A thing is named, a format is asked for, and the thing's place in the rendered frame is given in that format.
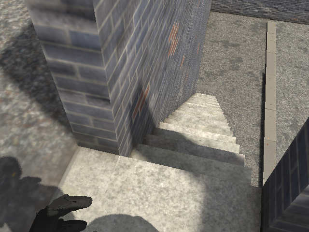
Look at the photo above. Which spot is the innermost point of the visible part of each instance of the stairs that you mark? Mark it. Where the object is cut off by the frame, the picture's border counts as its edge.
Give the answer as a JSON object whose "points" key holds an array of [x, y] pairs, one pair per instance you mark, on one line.
{"points": [[198, 139]]}

